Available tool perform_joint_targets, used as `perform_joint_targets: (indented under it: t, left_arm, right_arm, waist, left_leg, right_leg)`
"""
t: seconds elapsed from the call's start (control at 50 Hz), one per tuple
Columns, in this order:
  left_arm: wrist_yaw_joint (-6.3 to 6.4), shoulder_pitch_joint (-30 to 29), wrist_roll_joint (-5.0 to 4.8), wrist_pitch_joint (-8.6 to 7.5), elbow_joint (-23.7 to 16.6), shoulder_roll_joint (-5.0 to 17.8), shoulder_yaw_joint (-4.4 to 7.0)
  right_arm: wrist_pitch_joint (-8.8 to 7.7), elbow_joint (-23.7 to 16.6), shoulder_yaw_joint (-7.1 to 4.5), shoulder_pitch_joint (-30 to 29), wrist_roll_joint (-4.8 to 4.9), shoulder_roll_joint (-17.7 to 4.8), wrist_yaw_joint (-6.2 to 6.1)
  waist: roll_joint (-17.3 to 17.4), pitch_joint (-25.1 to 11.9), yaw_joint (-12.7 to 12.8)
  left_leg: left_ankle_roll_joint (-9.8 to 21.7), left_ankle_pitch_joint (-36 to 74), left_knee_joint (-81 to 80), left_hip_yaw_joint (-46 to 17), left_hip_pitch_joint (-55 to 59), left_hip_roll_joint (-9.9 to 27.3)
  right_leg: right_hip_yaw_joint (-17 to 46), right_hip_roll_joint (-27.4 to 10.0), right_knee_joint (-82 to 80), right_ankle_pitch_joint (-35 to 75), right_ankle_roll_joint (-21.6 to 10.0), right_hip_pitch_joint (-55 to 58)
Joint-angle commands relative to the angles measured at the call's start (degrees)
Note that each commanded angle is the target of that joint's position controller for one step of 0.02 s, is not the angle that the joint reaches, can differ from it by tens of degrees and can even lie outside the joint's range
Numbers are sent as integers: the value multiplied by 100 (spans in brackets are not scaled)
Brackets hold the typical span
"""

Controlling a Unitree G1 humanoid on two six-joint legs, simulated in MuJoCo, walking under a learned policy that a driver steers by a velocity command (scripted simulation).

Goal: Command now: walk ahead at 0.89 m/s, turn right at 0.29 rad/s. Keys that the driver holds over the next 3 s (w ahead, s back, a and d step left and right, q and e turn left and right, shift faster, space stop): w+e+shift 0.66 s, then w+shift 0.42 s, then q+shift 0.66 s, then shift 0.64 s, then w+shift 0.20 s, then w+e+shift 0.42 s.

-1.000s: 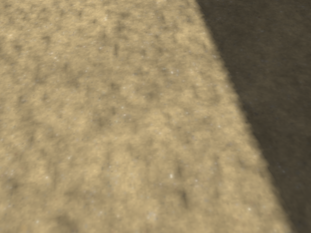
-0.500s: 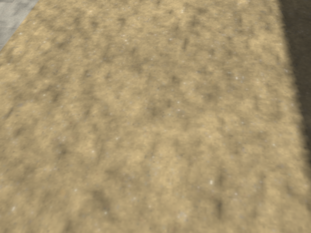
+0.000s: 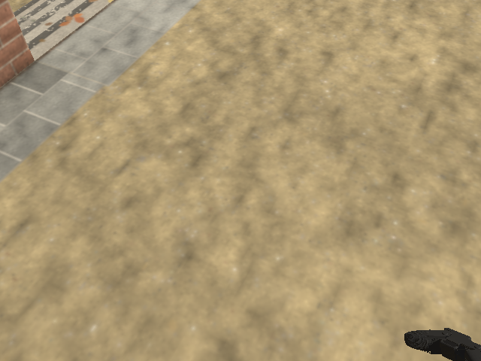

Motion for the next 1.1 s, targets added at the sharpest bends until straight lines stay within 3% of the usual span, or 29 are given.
perform_joint_targets:
  t: [0.02,0.04,0.06,0.08,0.14,0.24,0.34,0.38,0.42,0.46,0.48,0.5,0.52,0.54,0.56,0.58,0.64,0.72,0.76,0.8,0.84,0.88,0.9,0.92,0.94,0.96,0.98,1.04,1.1]
  left_arm:
    - [-105,-649,-131,-131,-801,372,13]
    - [-90,-996,-206,-169,-920,583,96]
    - [-78,-1354,-223,-102,-992,676,175]
    - [-107,-1292,-168,-75,-908,598,143]
    - [-249,-951,1,192,-567,285,121]
    - [-386,-2089,-75,396,-917,166,74]
    - [-471,-3123,-43,360,-1354,261,-52]
    - [-470,-3123,-75,377,-1397,387,-69]
    - [-413,-2254,-83,451,-1191,703,17]
    - [-263,24,-56,479,-527,1297,317]
    - [-138,304,-143,422,-331,1434,463]
    - [-68,-375,-212,441,-320,1609,500]
    - [-83,-802,-65,436,-570,1910,504]
    - [-40,-875,3,420,-706,1643,501]
    - [-7,-1041,53,381,-680,1254,418]
    - [13,-1275,45,309,-666,1171,376]
    - [51,-1519,-55,0,-762,1123,290]
    - [-15,-1124,-132,-152,-605,1125,334]
    - [-73,-765,-200,-196,-458,1096,328]
    - [-52,-670,-146,-206,-369,1174,337]
    - [13,-721,-56,-202,-334,1457,383]
    - [37,-1319,104,-152,-408,1651,420]
    - [53,-1499,165,-181,-551,1100,287]
    - [-36,-413,-183,-202,-785,121,39]
    - [23,-766,-52,-191,-696,605,10]
    - [-5,-1395,-33,-149,-756,828,61]
    - [-57,-1803,28,-132,-866,841,39]
    - [-230,-2073,144,3,-1107,495,-83]
    - [-277,-2792,235,28,-1472,473,-196]
  right_arm:
    - [-219,403,-563,3055,-180,-1794,-400]
    - [-261,255,-519,2963,-109,-1795,-444]
    - [-231,353,-411,2259,-134,-1481,-475]
    - [-253,379,-307,1927,-69,-1037,-446]
    - [-353,536,-137,1535,100,-436,-440]
    - [-550,948,-84,1861,132,-202,-366]
    - [-529,1248,-46,2242,98,-384,-554]
    - [-497,1227,-79,2188,95,-712,-681]
    - [-389,1147,-184,1968,75,-1115,-835]
    - [-221,871,-292,1228,6,-1377,-825]
    - [-171,857,-286,1036,77,-1167,-671]
    - [-276,559,-7,821,-49,-191,-539]
    - [-439,-134,70,1180,81,-114,-509]
    - [-619,-192,99,1047,-3,-432,-481]
    - [-670,-93,52,956,16,-697,-460]
    - [-618,-61,60,847,-70,-698,-472]
    - [-251,-137,163,674,-202,-555,-436]
    - [-245,-547,339,-435,25,-194,-308]
    - [-276,-590,352,-632,94,-142,-299]
    - [-302,-610,274,-700,91,-338,-332]
    - [-336,-444,94,-68,72,-732,-411]
    - [-339,134,-161,1986,161,-1190,-560]
    - [-318,403,-295,3198,43,-1548,-673]
    - [-342,483,-384,2824,-210,-1997,-591]
    - [-307,378,-357,2193,-63,-1418,-464]
    - [-331,346,-276,1698,-2,-941,-417]
    - [-348,457,-227,1628,-19,-707,-380]
    - [-468,974,-82,2101,46,-360,-399]
    - [-581,1190,-74,2340,193,-504,-384]
  waist:
    - [1311,-1770,-1817]
    - [1243,-1974,-1843]
    - [720,-847,-1382]
    - [334,-276,-1104]
    - [787,257,-577]
    - [546,893,-536]
    - [270,1140,-505]
    - [386,838,-317]
    - [711,237,257]
    - [601,-630,1336]
    - [-229,-524,1327]
    - [-1408,282,535]
    - [-1368,-582,-144]
    - [-539,-493,-94]
    - [265,239,-358]
    - [565,567,-638]
    - [691,904,-959]
    - [204,859,-386]
    - [-24,601,-68]
    - [-197,436,15]
    - [-452,-104,-354]
    - [-559,-978,-1606]
    - [-36,-1560,-2040]
    - [2099,-1893,-945]
    - [1247,-1290,-992]
    - [402,-515,-918]
    - [-78,-215,-898]
    - [298,204,-621]
    - [226,811,-525]
  left_leg:
    - [323,-3513,-1007,-2848,5707,1909]
    - [136,-4705,-2270,-4823,5047,2474]
    - [-73,-3892,-2252,-4052,4124,2338]
    - [-128,-2802,-2188,-3025,3376,2125]
    - [-439,-996,-2464,-1104,2336,1415]
    - [-721,1229,-2807,559,2220,982]
    - [-721,4153,-2765,1392,3069,936]
    - [-759,6631,-2292,1553,3290,1036]
    - [-723,8421,-1103,1481,3612,1329]
    - [-505,8022,1829,1125,2740,1464]
    - [-383,3518,4249,1138,1673,621]
    - [-359,-1430,6180,696,-453,-367]
    - [-545,-1562,6675,-545,-1935,-433]
    - [-464,-1289,6070,-972,-2264,-128]
    - [-474,-913,5439,-960,-2132,141]
    - [-554,-842,4979,-935,-1792,309]
    - [-898,-651,3521,-720,-737,682]
    - [-803,1492,827,-176,208,548]
    - [-561,2368,147,-18,553,344]
    - [-352,2266,-344,-2,536,166]
    - [-178,1472,-484,-22,1128,-205]
    - [-36,650,-433,-129,3025,-81]
    - [30,-1140,-105,-1160,4311,808]
    - [733,-2486,-1466,-4793,5300,2288]
    - [867,-3341,-2113,-5525,4775,2123]
    - [830,-2843,-2114,-4305,3883,1909]
    - [765,-2002,-2101,-3555,3265,1641]
    - [545,-1098,-2381,-2385,2462,1144]
    - [627,399,-2852,-1782,2082,1034]
  right_leg:
    - [270,272,4867,1035,-857,-4394]
    - [1355,721,5879,-100,-1018,-4904]
    - [1405,447,6303,605,-1021,-5276]
    - [1256,81,6047,1143,-978,-5132]
    - [1018,-264,5776,1612,-721,-4604]
    - [586,-141,5511,2562,-706,-5257]
    - [-278,226,3818,2788,-1026,-5261]
    - [-718,651,3095,2731,-1226,-4261]
    - [-780,957,2980,2290,-1397,-3177]
    - [-136,1037,2629,1488,-1813,-869]
    - [421,853,1803,1561,-2093,-7]
    - [1617,472,2256,2492,-2227,-9]
    - [4192,-346,1185,1814,-3248,907]
    - [5299,-836,-137,-67,-3143,655]
    - [5100,-773,-556,-484,-2832,-250]
    - [4663,-547,-576,-100,-2617,-1035]
    - [3425,210,-763,839,-2347,-2872]
    - [2305,788,-773,2969,-1855,-3017]
    - [2287,580,-861,3842,-1656,-2343]
    - [2230,377,-563,4888,-1509,-1348]
    - [2226,166,446,6663,-1271,-499]
    - [2012,269,2776,6677,-1101,-964]
    - [1719,573,4893,4832,-1060,-2099]
    - [1530,1517,6627,3,-779,-4151]
    - [1546,1081,6696,427,-946,-4879]
    - [1466,732,6404,1094,-923,-4885]
    - [1389,601,6120,1231,-911,-4737]
    - [1488,388,5589,1115,-847,-4675]
    - [1097,195,4753,1412,-664,-5239]
Next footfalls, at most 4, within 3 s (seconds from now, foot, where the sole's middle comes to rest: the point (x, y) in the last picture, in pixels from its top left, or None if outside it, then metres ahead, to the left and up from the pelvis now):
0.48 right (300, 343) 0.53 -0.06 -0.75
0.90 left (330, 208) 0.99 -0.15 -0.75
1.30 right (448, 175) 1.17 -0.55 -0.75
1.70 left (378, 136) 1.34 -0.33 -0.75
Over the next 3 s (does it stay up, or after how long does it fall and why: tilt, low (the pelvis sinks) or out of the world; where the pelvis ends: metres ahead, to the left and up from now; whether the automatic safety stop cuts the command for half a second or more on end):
stays up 1.52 -0.43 0.00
